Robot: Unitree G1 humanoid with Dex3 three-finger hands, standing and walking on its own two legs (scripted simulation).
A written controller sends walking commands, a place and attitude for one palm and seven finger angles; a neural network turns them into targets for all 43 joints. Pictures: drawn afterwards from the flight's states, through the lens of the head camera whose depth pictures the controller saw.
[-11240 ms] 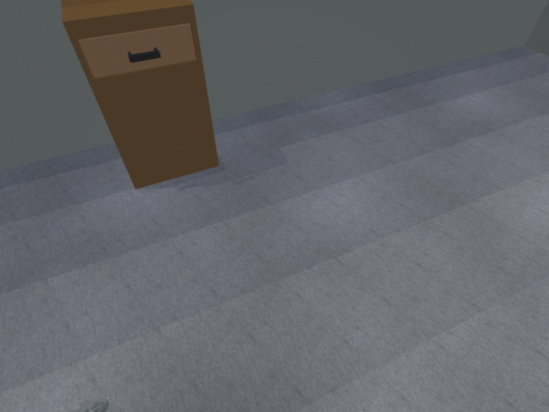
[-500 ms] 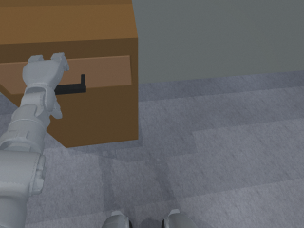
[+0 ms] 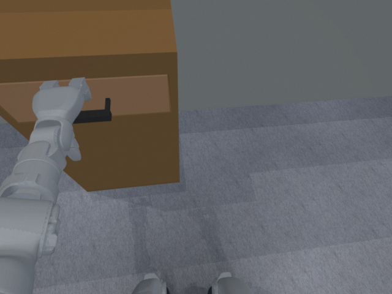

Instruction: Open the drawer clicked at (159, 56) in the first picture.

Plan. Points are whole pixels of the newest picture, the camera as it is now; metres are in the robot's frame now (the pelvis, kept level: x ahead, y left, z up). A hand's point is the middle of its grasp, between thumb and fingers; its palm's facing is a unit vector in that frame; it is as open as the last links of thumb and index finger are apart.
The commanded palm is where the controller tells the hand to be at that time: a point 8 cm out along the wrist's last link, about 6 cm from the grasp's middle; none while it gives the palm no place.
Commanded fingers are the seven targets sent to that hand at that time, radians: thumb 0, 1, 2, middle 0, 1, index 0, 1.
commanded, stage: lower the fingers behind the handle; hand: left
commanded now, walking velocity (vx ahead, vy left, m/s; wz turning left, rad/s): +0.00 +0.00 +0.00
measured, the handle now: (86, 110) +0.55 +0.23 -0.04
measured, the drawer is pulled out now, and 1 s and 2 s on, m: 0.00 0.00 0.00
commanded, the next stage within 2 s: lift the fingers back up to retry in 1.40 s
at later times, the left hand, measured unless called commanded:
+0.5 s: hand (78, 124) +0.50 +0.24 -0.02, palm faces -0.09 -0.03 -1.00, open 13.9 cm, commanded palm +0.49 +0.23 +0.02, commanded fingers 0.00 -0.50 0.30 -0.30 -1.20 -0.30 -1.20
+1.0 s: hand (79, 126) +0.50 +0.24 -0.03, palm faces -0.05 +0.01 -1.00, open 13.9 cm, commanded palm +0.49 +0.23 -0.01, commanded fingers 0.00 -0.50 0.30 -0.30 -1.20 -0.30 -1.20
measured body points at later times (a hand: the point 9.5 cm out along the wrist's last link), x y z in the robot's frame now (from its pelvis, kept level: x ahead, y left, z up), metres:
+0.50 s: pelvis -0.01 +0.00 -0.02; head +0.13 +0.01 +0.41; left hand +0.50 +0.24 +0.03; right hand -0.03 -0.27 -0.14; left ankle +0.00 +0.10 -0.68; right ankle -0.02 -0.12 -0.68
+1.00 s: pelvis -0.03 +0.01 -0.05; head +0.11 +0.02 +0.38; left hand +0.49 +0.24 +0.02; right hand -0.04 -0.27 -0.16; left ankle +0.00 +0.10 -0.68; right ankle -0.02 -0.12 -0.68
